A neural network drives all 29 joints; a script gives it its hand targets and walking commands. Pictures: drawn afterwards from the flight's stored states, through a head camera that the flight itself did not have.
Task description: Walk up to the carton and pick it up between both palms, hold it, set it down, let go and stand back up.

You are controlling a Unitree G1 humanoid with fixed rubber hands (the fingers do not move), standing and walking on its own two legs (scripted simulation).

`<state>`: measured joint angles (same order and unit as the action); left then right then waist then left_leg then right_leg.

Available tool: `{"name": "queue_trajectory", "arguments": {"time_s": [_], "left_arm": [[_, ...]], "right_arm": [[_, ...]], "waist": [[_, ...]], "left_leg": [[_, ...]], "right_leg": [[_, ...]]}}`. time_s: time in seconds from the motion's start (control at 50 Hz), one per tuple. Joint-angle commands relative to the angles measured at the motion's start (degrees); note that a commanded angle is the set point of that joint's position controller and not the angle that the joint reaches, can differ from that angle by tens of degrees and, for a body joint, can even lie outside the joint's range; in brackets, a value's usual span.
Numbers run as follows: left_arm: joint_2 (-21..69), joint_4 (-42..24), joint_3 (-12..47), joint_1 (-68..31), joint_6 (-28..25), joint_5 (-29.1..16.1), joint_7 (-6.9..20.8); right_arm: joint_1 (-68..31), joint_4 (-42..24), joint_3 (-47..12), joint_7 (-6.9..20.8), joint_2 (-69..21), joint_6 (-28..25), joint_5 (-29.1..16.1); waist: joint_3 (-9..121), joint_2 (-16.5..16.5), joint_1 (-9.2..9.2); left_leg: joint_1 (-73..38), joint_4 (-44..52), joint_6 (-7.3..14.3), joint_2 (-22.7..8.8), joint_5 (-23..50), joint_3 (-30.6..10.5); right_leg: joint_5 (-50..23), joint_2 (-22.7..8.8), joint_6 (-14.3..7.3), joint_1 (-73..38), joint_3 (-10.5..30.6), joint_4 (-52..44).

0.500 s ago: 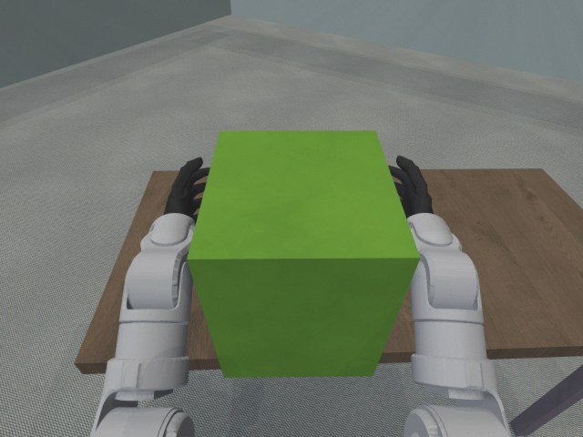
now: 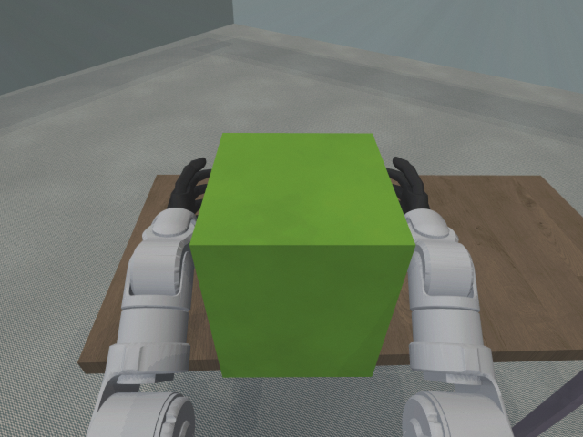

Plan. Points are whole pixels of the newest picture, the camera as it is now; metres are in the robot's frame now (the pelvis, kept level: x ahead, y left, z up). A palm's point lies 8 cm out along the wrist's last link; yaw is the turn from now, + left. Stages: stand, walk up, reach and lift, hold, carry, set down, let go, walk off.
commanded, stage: hold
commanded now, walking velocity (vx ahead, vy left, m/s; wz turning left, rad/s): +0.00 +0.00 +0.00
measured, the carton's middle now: (297, 255) +0.34 +0.01 +0.13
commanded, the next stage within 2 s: none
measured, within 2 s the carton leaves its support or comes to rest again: neither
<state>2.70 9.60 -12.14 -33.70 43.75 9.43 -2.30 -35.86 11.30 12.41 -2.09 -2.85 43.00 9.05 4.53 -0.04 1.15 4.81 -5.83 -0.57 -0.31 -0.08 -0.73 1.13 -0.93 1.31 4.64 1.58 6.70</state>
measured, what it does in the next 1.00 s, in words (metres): stands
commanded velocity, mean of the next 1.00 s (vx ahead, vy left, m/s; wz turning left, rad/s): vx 0.00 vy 0.00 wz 0.00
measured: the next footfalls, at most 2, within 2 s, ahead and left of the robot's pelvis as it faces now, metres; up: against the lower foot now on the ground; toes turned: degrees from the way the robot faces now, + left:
none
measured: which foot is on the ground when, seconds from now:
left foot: down 0.00-1.00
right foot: down 0.00-1.00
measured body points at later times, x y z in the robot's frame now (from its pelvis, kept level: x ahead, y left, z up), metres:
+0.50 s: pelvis +0.01 +0.00 +0.00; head -0.02 +0.00 +0.45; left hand +0.37 +0.15 +0.19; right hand +0.38 -0.14 +0.20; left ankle +0.04 +0.12 -0.75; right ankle +0.03 -0.13 -0.75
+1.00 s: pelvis +0.01 +0.00 +0.00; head -0.01 +0.00 +0.45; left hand +0.37 +0.15 +0.18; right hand +0.37 -0.15 +0.18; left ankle +0.04 +0.12 -0.75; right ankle +0.03 -0.13 -0.75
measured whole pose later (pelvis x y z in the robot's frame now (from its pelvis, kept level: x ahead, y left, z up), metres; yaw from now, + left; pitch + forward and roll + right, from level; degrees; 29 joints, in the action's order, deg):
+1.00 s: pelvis +0.01 +0.00 +0.00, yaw +0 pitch +1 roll +0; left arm 2.9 1.0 -9.4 -29.7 44.3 7.4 -4.1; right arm -31.5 1.9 10.0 -3.9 -3.0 44.0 6.9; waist 4.4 -0.4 0.4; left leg 5.8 -5.2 -0.5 -0.3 -0.1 -0.6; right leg 1.1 -0.9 1.3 5.7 1.6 6.2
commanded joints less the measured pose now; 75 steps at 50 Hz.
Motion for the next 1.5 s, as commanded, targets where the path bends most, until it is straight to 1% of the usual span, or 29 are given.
{"name": "queue_trajectory", "arguments": {"time_s": [0.0,0.06,0.12,0.16,0.2,0.22,0.28,0.32,0.36,0.44,0.5,0.54,0.6,0.66,0.7,0.76,0.8,0.86,0.94,0.98,1.04,1.08,1.14,1.22,1.28,1.32,1.34,1.4,1.48], "left_arm": [[24.1,-15.6,24.5,-37.0,-5.7,-10.1,7.6],[26.1,-18.7,29.8,-35.3,-5.9,-13.4,6.0],[22.9,-12.9,25.7,-26.8,-2.8,-10.8,5.6],[20.7,-8.7,22.8,-24.2,-1.3,-8.4,6.4],[20.3,-6.8,19.9,-25.7,-1.4,-7.0,7.2],[20.7,-6.8,19.8,-28.9,-1.8,-6.8,7.6],[23.9,-14.8,24.2,-35.7,-4.2,-10.2,7.3],[26.4,-20.1,29.0,-36.6,-5.7,-13.5,6.3],[26.2,-19.9,30.4,-31.9,-4.6,-13.5,5.1],[20.8,-12.6,23.9,-22.3,-0.2,-9.1,5.2],[19.3,-6.7,19.1,-24.0,0.0,-5.9,6.9],[20.9,-10.3,20.3,-29.1,-1.8,-7.2,7.6],[23.6,-20.3,27.3,-35.1,-4.1,-11.1,7.1],[24.5,-23.1,31.5,-32.9,-3.6,-14.3,5.6],[23.1,-20.1,29.0,-26.5,-1.3,-12.7,5.2],[19.9,-13.4,24.4,-21.4,1.1,-9.5,6.1],[19.8,-9.2,21.3,-21.9,1.2,-7.7,7.4],[21.3,-12.0,21.4,-32.2,-1.3,-7.7,8.1],[25.2,-23.0,29.8,-36.3,-4.3,-13.2,6.8],[24.5,-22.3,30.5,-31.6,-3.2,-13.2,5.6],[21.1,-16.6,26.3,-25.8,-0.2,-10.9,5.7],[19.2,-9.5,21.8,-22.4,1.2,-7.6,6.8],[19.5,-6.1,18.3,-26.8,0.1,-5.9,8.0],[23.6,-18.1,25.3,-37.4,-4.2,-10.1,7.3],[24.8,-21.6,29.8,-35.0,-4.3,-13.3,5.6],[22.7,-17.0,27.9,-29.2,-2.0,-11.6,5.0],[21.7,-15.2,26.3,-26.4,-1.0,-11.1,5.1],[19.5,-7.2,19.9,-22.4,0.6,-7.1,6.3],[21.0,-10.2,20.3,-31.3,-2.1,-6.8,7.7]], "right_arm": [[-31.1,-11.2,-23.2,6.6,-27.3,-4.8,-9.8],[-31.3,-17.4,-28.1,4.2,-27.8,-5.3,-12.6],[-23.5,-12.3,-25.4,3.7,-24.5,-1.9,-9.6],[-19.6,-6.2,-21.4,4.8,-22.9,-0.3,-7.4],[-21.8,-4.6,-19.7,6.2,-22.7,-0.4,-6.0],[-24.1,-4.8,-18.8,6.5,-23.0,-0.9,-5.7],[-31.6,-12.6,-22.7,6.3,-25.5,-3.6,-9.6],[-33.7,-20.1,-29.0,5.3,-29.0,-4.8,-12.9],[-30.4,-21.2,-29.6,4.0,-26.8,-3.8,-13.1],[-19.1,-11.3,-24.3,4.8,-23.2,0.9,-8.9],[-20.8,-4.6,-20.1,7.2,-22.2,1.0,-6.4],[-25.7,-8.0,-21.0,7.7,-24.0,-0.9,-7.4],[-31.0,-18.1,-26.4,6.3,-26.8,-3.4,-11.4],[-28.2,-21.4,-30.1,4.2,-27.3,-2.6,-13.9],[-22.1,-18.8,-28.5,4.0,-24.4,-0.3,-11.8],[-16.0,-10.8,-23.9,5.1,-22.1,2.4,-8.6],[-18.4,-8.2,-21.2,6.4,-22.2,2.3,-6.6],[-28.8,-10.3,-21.7,7.7,-24.2,-0.5,-8.0],[-31.8,-20.3,-28.7,5.7,-27.8,-3.0,-12.6],[-28.0,-21.1,-30.1,4.5,-26.5,-2.2,-12.9],[-20.2,-13.6,-24.8,4.4,-23.6,1.2,-9.2],[-17.6,-7.7,-22.1,5.8,-22.1,2.3,-6.9],[-24.0,-5.9,-19.1,7.7,-21.6,0.7,-5.7],[-33.7,-15.6,-25.0,7.1,-26.4,-3.6,-11.2],[-32.5,-21.6,-28.8,4.7,-26.6,-3.6,-13.1],[-25.4,-15.6,-26.3,4.1,-24.2,-1.1,-11.0],[-21.7,-13.2,-24.7,4.4,-23.4,0.1,-9.7],[-19.6,-6.7,-20.1,6.2,-20.7,1.4,-6.3],[-27.4,-7.4,-19.7,7.8,-23.5,-1.5,-7.0]], "waist": [[21.5,-0.8,-0.87],[28.7,-1.4,-0.23],[19.5,0.0,-0.1],[10.1,-1.8,-0.53],[6.0,-0.2,-0.09],[6.8,-1.5,-0.78],[16.5,-1.5,-0.74],[27.2,1.8,-0.71],[29.5,0.2,-0.19],[14.2,0.5,-0.14],[5.5,0.5,0.35],[9.2,1.1,-0.09],[22.3,-0.6,-0.34],[27.3,-0.6,-0.7],[23.5,0.0,0.12],[10.9,-0.9,-0.87],[5.1,0.0,-0.69],[9.9,0.0,-0.42],[27.2,0.6,-1.03],[28.7,0.2,-0.1],[17.2,0.0,-1.34],[8.2,-1.4,-0.07],[4.6,0.2,-0.33],[21.3,-1.3,-0.48],[29.8,1.2,-0.22],[24.2,-1.1,-0.32],[19.5,-1.0,-1.24],[7.8,0.9,-0.36],[10.7,-1.8,-0.89]], "left_leg": [[-6.1,-1.4,-1.1,3.5,4.3,2.2],[-8.2,-2.6,-1.6,3.2,10.8,1.8],[-7.8,-1.3,-2.0,3.3,5.5,2.3],[-5.9,0.3,-2.1,3.5,1.7,2.7],[-5.0,0.9,-2.2,3.3,-0.7,2.3],[-4.4,0.8,-2.1,3.7,-0.8,3.0],[-5.3,-1.1,-1.5,3.4,3.1,1.7],[-8.5,-2.5,-1.8,3.2,10.1,1.0],[-10.0,-3.2,-2.2,3.2,14.4,1.2],[-8.1,0.3,-2.1,3.6,5.5,2.5],[-5.5,1.2,-2.0,4.0,-0.9,3.3],[-4.9,0.0,-1.5,4.1,0.3,3.2],[-7.4,-1.2,-1.2,3.6,8.2,1.8],[-9.0,-2.7,-2.0,3.3,13.7,1.7],[-10.3,-1.6,-2.0,3.4,11.2,1.9],[-7.4,0.5,-2.6,3.9,4.3,2.6],[-6.3,1.1,-2.2,3.8,0.3,2.7],[-4.3,0.2,-1.6,3.9,-0.6,3.0],[-8.6,-2.1,-1.4,3.4,10.3,1.7],[-10.0,-1.9,-2.2,3.6,13.4,2.1],[-8.9,-0.2,-2.4,3.3,6.4,2.0],[-7.0,1.3,-2.1,3.9,1.8,3.2],[-4.7,1.6,-1.9,3.6,-3.5,3.1],[-6.3,-1.3,-1.3,3.7,4.4,2.4],[-9.7,-2.4,-1.5,3.1,12.0,1.5],[-10.0,-1.5,-2.2,3.1,9.3,2.2],[-9.4,-0.6,-2.2,2.9,7.1,1.6],[-7.9,1.1,-2.2,3.3,0.3,2.5],[-6.0,0.6,-1.7,3.4,-0.7,2.1]], "right_leg": [[-3.3,4.0,0.6,-4.2,-1.9,0.4],[-9.6,3.8,1.2,-6.6,-1.3,2.0],[-3.9,4.1,1.6,-4.3,-2.0,-0.1],[0.0,4.3,0.9,-2.8,-2.3,-1.7],[3.4,4.4,0.4,-1.8,-2.8,-2.5],[2.9,4.4,0.7,-1.1,-2.8,-2.5],[-1.4,4.1,0.2,-2.6,-2.3,0.1],[-9.0,4.0,0.9,-6.2,-2.0,1.5],[-12.3,4.1,1.5,-6.8,-1.7,1.7],[-4.8,4.0,1.7,-5.8,-2.2,-1.1],[2.9,4.3,1.0,-2.0,-2.9,-2.7],[1.5,3.9,0.9,-1.9,-2.2,-1.7],[-8.6,3.7,1.5,-5.7,-1.1,0.6],[-14.3,4.0,1.6,-8.1,-1.6,2.2],[-11.6,4.1,1.9,-7.4,-1.6,0.6],[-4.4,4.3,1.3,-4.9,-2.3,-1.8],[0.8,4.1,0.8,-3.3,-2.3,-2.7],[2.6,3.8,1.1,-1.5,-2.4,-1.3],[-10.8,3.8,1.7,-7.2,-1.4,1.8],[-13.7,3.8,2.0,-7.8,-1.6,1.5],[-5.8,4.1,1.9,-4.8,-2.3,-1.2],[-0.9,4.0,1.8,-3.6,-2.4,-2.9],[5.0,4.5,0.9,-1.6,-3.3,-2.8],[-3.4,3.8,1.0,-3.1,-1.9,0.3],[-11.0,4.1,1.9,-6.6,-1.5,2.0],[-8.6,4.2,2.1,-5.4,-1.8,0.2],[-6.1,4.1,1.4,-5.2,-2.2,-1.2],[2.1,4.5,1.2,-2.5,-3.0,-3.0],[2.3,3.9,0.3,-1.7,-2.2,-2.1]]}}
